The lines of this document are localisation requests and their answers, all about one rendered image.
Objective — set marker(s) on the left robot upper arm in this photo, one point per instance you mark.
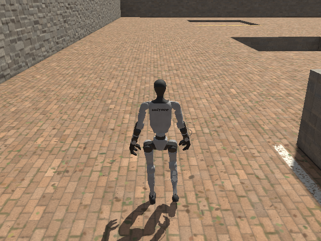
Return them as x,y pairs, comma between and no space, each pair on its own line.
141,115

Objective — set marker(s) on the right robot upper arm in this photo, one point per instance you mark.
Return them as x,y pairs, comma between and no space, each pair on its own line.
178,113

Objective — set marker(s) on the robot left foot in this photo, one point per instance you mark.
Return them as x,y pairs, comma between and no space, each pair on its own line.
152,199

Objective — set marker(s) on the right robot hand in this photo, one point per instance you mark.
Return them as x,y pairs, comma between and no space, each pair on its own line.
183,142

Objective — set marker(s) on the left robot hand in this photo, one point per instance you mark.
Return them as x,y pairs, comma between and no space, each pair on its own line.
132,148

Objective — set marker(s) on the robot left forearm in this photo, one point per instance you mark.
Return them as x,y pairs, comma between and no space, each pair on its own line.
135,135

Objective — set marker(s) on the robot right thigh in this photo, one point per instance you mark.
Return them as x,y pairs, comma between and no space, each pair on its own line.
172,151

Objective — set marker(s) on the robot right forearm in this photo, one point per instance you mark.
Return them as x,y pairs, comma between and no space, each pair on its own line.
184,133

